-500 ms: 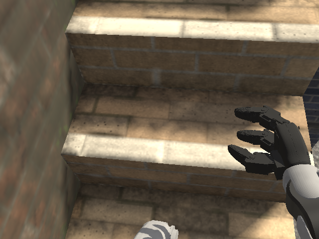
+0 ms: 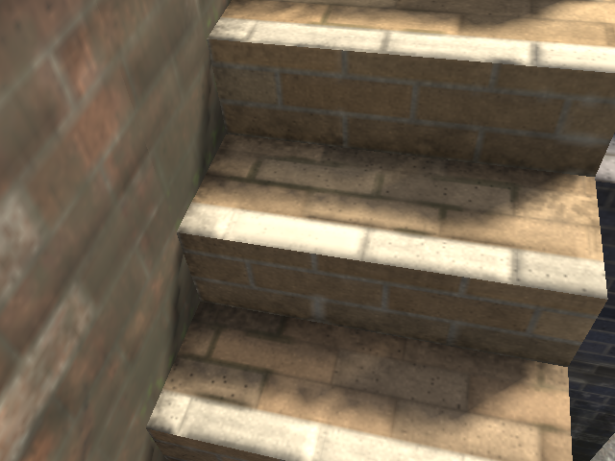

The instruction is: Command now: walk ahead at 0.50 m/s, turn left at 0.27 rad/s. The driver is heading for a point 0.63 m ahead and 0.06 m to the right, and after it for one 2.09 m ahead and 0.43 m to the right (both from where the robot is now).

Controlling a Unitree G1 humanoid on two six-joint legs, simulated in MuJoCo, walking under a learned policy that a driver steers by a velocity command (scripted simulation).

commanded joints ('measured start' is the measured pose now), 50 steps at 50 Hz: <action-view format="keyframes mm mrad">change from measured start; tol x64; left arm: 1 292 101 58 87 28 -24 -15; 50 -219 -24 -16 -120 11 60 -17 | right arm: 1 45 -61 -7 -100 -32 21 31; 50 158 -73 25 -37 -4 -27 -28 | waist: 1 67 -214 -141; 50 24 52 -50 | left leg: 1 -367 30 58 297 228 102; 5 -861 -180 -349 1625 -102 -17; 11 -843 -169 -247 1831 -25 -66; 23 50 -113 180 473 -67 -65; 26 8 224 -370 303 569 -228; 27 59 413 -844 -77 -137 -163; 43 36 258 55 -169 -250 44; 50 219 242 312 89 1280 61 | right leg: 1 652 64 177 -417 -256 -141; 4 531 -256 1235 -1208 -760 -227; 20 603 -152 211 -1244 117 -38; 27 16 189 294 265 320 139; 37 -574 78 263 765 379 37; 50 -21 28 -152 8 -49 -107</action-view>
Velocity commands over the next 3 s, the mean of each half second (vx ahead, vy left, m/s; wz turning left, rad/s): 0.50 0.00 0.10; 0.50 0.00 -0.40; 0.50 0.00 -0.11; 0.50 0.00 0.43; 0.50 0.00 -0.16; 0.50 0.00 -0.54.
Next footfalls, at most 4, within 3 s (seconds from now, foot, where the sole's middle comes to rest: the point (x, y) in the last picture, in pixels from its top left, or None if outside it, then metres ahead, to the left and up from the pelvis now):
0.50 left None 0.26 0.17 -0.61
1.04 right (437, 403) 0.46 -0.15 -0.41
1.62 left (355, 252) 0.62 -0.02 -0.22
1.98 right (470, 214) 0.69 -0.21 -0.22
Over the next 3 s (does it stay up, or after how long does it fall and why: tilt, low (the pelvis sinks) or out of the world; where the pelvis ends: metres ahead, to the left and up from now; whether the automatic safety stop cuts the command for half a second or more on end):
stays up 0.93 -0.16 0.74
